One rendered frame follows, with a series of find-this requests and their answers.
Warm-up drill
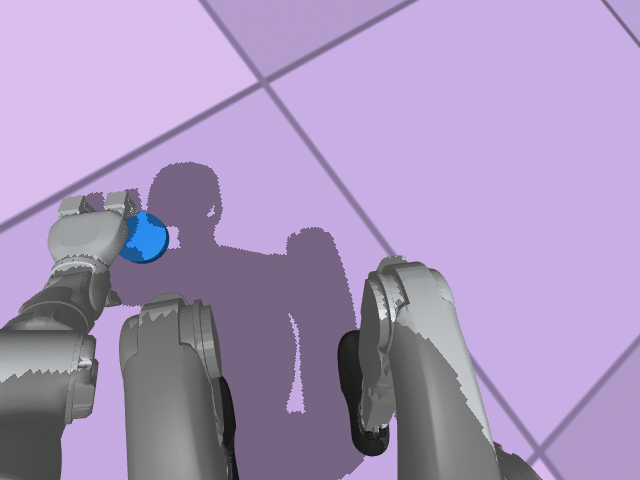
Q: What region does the right robot hand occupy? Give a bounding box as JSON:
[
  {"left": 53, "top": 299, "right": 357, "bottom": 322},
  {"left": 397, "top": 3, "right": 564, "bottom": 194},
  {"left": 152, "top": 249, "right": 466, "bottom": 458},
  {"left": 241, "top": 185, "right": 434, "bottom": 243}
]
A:
[{"left": 493, "top": 441, "right": 542, "bottom": 480}]

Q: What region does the left robot foot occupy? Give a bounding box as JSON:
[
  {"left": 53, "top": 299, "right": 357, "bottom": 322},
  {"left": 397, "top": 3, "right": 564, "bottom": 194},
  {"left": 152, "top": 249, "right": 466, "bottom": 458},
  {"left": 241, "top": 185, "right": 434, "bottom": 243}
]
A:
[{"left": 218, "top": 376, "right": 239, "bottom": 480}]

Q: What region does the left robot arm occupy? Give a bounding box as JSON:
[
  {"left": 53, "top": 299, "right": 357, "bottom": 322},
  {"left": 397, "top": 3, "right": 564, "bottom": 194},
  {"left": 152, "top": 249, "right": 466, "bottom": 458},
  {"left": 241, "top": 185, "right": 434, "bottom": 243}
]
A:
[{"left": 0, "top": 257, "right": 110, "bottom": 480}]

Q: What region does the left robot hand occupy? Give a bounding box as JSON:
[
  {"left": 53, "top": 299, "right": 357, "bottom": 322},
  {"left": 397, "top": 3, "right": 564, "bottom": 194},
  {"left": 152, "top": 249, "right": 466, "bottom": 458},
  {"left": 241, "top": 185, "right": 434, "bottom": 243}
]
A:
[{"left": 48, "top": 191, "right": 137, "bottom": 307}]

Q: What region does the tin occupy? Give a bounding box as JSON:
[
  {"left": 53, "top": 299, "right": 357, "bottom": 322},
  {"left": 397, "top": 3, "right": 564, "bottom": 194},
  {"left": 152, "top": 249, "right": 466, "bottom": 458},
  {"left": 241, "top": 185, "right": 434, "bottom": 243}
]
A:
[{"left": 119, "top": 212, "right": 169, "bottom": 264}]

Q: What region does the right robot foot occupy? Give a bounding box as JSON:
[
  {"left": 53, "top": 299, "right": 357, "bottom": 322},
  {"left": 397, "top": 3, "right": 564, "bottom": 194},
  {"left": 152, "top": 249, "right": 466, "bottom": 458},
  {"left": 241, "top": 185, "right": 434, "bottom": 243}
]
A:
[{"left": 338, "top": 330, "right": 389, "bottom": 456}]

